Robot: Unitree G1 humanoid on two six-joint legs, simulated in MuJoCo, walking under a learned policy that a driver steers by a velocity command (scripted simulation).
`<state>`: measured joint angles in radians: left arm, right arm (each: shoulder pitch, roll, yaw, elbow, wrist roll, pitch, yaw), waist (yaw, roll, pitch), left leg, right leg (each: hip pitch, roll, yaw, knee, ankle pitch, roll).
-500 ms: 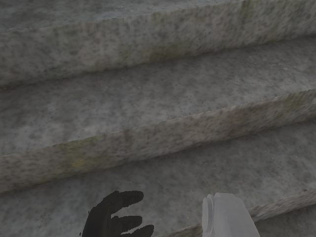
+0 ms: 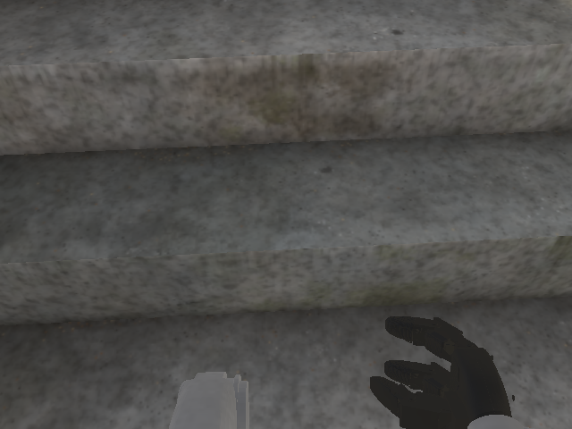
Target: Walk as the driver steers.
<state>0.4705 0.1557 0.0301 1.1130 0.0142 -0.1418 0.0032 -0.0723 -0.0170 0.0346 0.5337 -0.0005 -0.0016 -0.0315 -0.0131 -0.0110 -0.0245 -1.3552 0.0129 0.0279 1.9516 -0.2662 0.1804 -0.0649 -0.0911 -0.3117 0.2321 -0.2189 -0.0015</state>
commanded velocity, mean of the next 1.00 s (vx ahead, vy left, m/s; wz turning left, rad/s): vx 0.50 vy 0.00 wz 0.37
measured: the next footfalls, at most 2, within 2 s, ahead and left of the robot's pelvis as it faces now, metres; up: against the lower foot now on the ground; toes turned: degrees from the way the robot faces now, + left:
left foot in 0.10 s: +0.20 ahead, +0.09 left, +0.19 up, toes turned +6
right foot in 0.58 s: +0.46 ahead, +0.00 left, +0.38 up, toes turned +13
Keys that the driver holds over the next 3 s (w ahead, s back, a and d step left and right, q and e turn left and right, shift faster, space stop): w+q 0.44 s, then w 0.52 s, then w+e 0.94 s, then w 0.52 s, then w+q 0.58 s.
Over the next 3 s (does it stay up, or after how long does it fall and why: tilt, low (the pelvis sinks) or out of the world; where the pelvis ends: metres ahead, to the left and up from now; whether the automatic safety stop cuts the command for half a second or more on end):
stays up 1.66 0.08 0.91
